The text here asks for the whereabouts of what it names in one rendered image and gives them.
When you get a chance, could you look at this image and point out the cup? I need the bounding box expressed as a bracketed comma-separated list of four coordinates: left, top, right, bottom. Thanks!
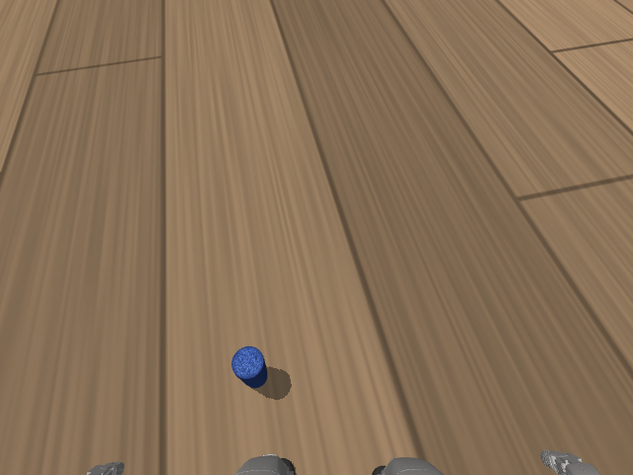
[231, 346, 267, 388]

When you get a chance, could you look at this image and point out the right robot hand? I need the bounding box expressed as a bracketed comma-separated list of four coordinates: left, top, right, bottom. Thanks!
[540, 450, 600, 475]

